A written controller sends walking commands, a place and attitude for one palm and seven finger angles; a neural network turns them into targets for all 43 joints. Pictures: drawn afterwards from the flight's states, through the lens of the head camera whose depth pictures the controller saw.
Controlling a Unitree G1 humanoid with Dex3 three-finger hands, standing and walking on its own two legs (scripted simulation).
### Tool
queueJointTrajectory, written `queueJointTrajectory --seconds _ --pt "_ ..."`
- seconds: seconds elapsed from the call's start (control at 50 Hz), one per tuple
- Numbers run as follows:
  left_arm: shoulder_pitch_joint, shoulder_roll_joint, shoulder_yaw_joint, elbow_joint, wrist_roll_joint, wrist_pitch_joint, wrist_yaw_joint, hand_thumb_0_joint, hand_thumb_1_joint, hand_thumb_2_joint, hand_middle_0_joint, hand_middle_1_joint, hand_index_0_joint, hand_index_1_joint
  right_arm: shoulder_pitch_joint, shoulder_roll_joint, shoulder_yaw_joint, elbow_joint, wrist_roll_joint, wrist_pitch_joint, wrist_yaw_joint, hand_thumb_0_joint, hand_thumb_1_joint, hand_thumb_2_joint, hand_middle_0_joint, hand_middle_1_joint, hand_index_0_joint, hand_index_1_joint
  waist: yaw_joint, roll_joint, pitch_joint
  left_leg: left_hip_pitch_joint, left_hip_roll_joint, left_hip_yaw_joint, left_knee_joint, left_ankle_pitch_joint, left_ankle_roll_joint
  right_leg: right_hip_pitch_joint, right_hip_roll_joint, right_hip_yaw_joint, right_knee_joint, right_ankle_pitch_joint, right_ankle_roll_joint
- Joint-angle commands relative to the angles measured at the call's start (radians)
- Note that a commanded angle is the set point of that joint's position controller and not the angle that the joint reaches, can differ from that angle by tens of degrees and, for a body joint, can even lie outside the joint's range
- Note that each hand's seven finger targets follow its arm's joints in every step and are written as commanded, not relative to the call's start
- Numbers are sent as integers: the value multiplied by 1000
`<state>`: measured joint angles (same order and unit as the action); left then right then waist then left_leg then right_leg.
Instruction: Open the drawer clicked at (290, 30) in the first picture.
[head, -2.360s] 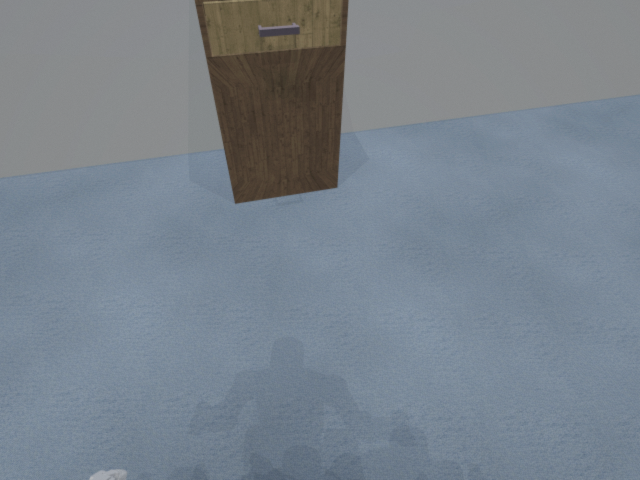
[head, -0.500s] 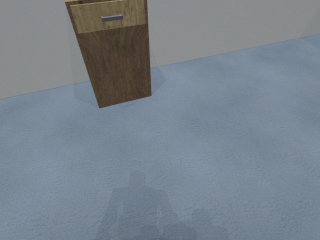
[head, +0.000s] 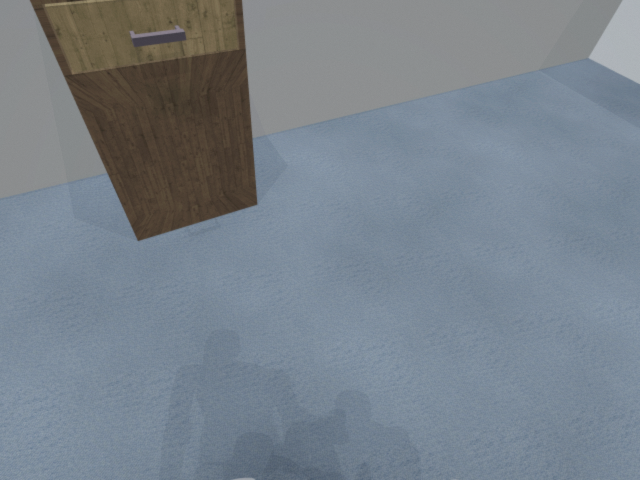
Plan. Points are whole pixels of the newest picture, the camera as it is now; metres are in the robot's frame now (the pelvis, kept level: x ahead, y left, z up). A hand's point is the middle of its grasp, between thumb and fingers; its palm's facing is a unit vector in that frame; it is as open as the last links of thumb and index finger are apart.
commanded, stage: walk to a spot facing it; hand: left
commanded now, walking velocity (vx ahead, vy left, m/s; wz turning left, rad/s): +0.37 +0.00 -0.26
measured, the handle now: (157, 34) +1.12 +0.54 +0.01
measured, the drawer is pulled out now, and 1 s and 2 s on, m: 0.00 0.00 0.00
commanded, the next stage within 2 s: turn to face it in 0.98 s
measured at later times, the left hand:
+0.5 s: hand (255, 355) +0.33 +0.13 -0.15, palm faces -0.12 -0.97 -0.19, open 7.3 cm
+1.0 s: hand (250, 271) +0.50 +0.17 -0.16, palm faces -0.16 -0.98 -0.14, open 7.4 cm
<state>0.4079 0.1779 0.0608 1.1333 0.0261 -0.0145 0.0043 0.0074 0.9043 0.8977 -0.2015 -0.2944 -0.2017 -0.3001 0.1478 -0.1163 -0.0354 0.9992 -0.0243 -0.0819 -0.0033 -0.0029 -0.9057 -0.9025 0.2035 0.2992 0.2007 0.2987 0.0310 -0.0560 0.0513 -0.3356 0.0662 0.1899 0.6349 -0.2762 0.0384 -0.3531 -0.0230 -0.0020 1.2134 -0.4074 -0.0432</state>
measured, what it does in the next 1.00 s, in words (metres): walks ahead: right foot, then left foot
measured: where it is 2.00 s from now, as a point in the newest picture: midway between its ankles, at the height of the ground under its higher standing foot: (340, 356)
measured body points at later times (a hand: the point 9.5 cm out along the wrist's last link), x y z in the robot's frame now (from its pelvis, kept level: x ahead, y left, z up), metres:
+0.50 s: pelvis +0.22 -0.04 +0.01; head +0.24 -0.04 +0.46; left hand +0.33 +0.18 -0.14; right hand +0.13 -0.25 -0.15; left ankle +0.16 +0.10 -0.64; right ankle +0.23 -0.14 -0.72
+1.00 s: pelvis +0.44 +0.00 +0.02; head +0.46 +0.03 +0.47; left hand +0.51 +0.22 -0.15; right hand +0.39 -0.21 -0.12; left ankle +0.43 +0.08 -0.72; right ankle +0.43 -0.15 -0.63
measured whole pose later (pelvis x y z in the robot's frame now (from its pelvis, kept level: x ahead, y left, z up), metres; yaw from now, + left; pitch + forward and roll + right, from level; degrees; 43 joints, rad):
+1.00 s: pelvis +0.44 +0.00 +0.02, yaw -14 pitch -1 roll -1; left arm 0.27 0.18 0.08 1.06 0.03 0.01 -0.02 0.01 0.91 0.90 -0.20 -0.29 -0.20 -0.30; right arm 0.33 -0.11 -0.04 1.07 -0.02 -0.09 -0.02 0.00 -0.93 -0.90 0.20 0.30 0.20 0.30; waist 0.01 -0.04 0.03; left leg -0.10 0.07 0.29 0.40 -0.28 0.04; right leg -0.59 -0.10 -0.05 1.17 -0.20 0.02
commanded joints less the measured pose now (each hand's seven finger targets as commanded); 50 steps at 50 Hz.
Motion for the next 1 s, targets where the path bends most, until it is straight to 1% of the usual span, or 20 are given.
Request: queueJointTrajectory --seconds 0.0,0.08,0.22,0.26,0.3,0.32,0.34,0.36,0.38,0.42,0.48,0.62,0.68,0.7,0.72,0.74,0.76,0.82,0.86,0.98 --pt "14 -14 5 -98 11 0 -23 0 900 900 -200 -300 -200 -300 150 -125 -24 20 -1 -9 -17 0 -900 -900 200 300 200 300 -3 161 45 6 275 -247 -474 -110 88 -195 -99 14 9 116 12" --pt "-67 -6 12 -147 11 16 -34 0 900 900 -200 -300 -200 -300 156 -150 -39 13 -3 -16 -13 0 -900 -900 200 300 200 300 4 150 65 38 262 -144 -506 -37 110 -211 -127 -14 -208 207 36" --pt "-307 23 6 -230 8 -1 -40 0 900 900 -200 -300 -200 -300 282 -187 -43 62 -12 -1 -6 0 -900 -900 200 300 200 300 -70 131 71 250 268 -75 -430 184 99 -177 -73 -111 -536 201 34" --pt "-305 33 8 -229 9 -8 -40 0 900 900 -200 -300 -200 -300 289 -196 -41 69 -15 6 -7 0 -900 -900 200 300 200 300 -62 133 54 280 268 -49 -357 287 83 -103 -47 -137 -598 168 17" --pt "-135 69 18 -170 12 -23 -35 0 900 900 -200 -300 -200 -300 280 -200 -36 73 -6 11 -7 0 -900 -900 200 300 200 300 23 100 -48 252 205 31 -87 525 37 171 21 -185 -708 203 -18" --pt "7 142 35 -126 15 -35 -24 0 900 900 -200 -300 -200 -300 270 -180 -31 64 6 9 4 0 -900 -900 200 300 200 300 88 4 -137 68 158 77 164 452 -2 420 -92 -38 -733 178 -72" --pt "136 264 66 -95 7 -41 -10 0 900 900 -200 -300 -200 -300 271 -112 -13 23 17 0 7 0 -900 -900 200 300 200 300 112 -223 -245 -236 22 79 477 -151 -52 664 -371 395 -830 238 -191" --pt "140 297 68 -86 -14 -41 -6 0 900 900 -200 -300 -200 -300 190 -152 -19 4 19 2 5 0 -900 -900 200 300 200 300 121 -192 -245 -317 24 -57 640 -287 -38 616 -423 503 -914 241 -236" --pt "65 262 58 -104 -12 -40 -2 0 900 900 -200 -300 -200 -300 118 -148 -27 -9 14 4 6 0 -900 -900 200 300 200 300 106 -102 -150 -370 59 -122 708 -214 -36 503 -403 455 -935 194 -225" --pt "-80 167 31 -134 -10 -44 7 0 900 900 -200 -300 -200 -300 121 -128 -28 7 3 21 7 0 -900 -900 200 300 200 300 19 40 -31 -307 124 -163 623 -84 -42 264 -333 260 -976 173 -160" --pt "-131 121 13 -131 0 -57 7 0 900 900 -200 -300 -200 -300 225 -89 -23 44 -4 50 12 0 -900 -900 200 300 200 300 -57 -59 -20 -196 119 -117 456 -32 -70 127 -254 75 -1006 232 -114" --pt "-93 156 20 -95 4 -57 -1 0 900 900 -200 -300 -200 -300 98 -83 -27 -17 3 32 37 0 -900 -900 200 300 200 300 -33 -61 27 -81 79 -63 76 31 -61 109 -241 60 -996 97 -104" --pt "-107 157 26 -93 -3 -47 -4 0 900 900 -200 -300 -200 -300 195 -131 -35 10 -1 17 29 0 -900 -900 200 300 200 300 -92 8 18 155 35 -15 -72 65 -57 46 -191 7 -852 105 -67" --pt "-97 129 18 -96 -6 -44 -9 0 900 900 -200 -300 -200 -300 302 -184 -47 45 -5 12 19 0 -900 -900 200 300 200 300 -135 138 -28 312 63 -75 -136 -9 -39 -20 -127 -38 -653 164 -41" --pt "-81 59 10 -117 -13 -38 -16 0 900 900 -200 -300 -200 -300 432 -299 -74 69 -20 7 9 0 -900 -900 200 300 200 300 -172 412 -79 429 297 -417 -304 -181 25 -188 -5 -137 -313 -21 11" --pt "-120 60 7 -152 -8 -40 -13 0 900 900 -200 -300 -200 -300 483 -329 -73 82 -20 13 0 0 -900 -900 200 300 200 300 -182 477 -85 440 420 -647 -457 -271 70 -305 41 -67 -73 -173 14" --pt "-167 80 13 -147 -5 -40 -10 0 900 900 -200 -300 -200 -300 412 -283 -61 75 -13 15 -13 0 -900 -900 200 300 200 300 -162 355 -39 358 429 -627 -476 -282 72 -340 -22 6 46 -85 0" --pt "-121 48 16 -96 3 -24 -29 0 900 900 -200 -300 -200 -300 222 -158 -24 27 -4 -6 -17 0 -900 -900 200 300 200 300 -49 143 61 160 322 -289 -461 -37 20 -270 -102 16 42 134 19" --pt "-67 23 17 -82 5 -1 -25 0 900 900 -200 -300 -200 -300 213 -147 -22 25 1 -16 -22 0 -900 -900 200 300 200 300 -24 173 21 173 283 -146 -448 149 9 -242 -98 4 22 181 40" --pt "-181 5 25 -153 8 24 -35 0 900 900 -200 -300 -200 -300 282 -135 -26 54 7 -13 -29 0 -900 -900 200 300 200 300 -34 157 41 292 269 9 -416 461 38 -359 -103 -69 -125 250 75"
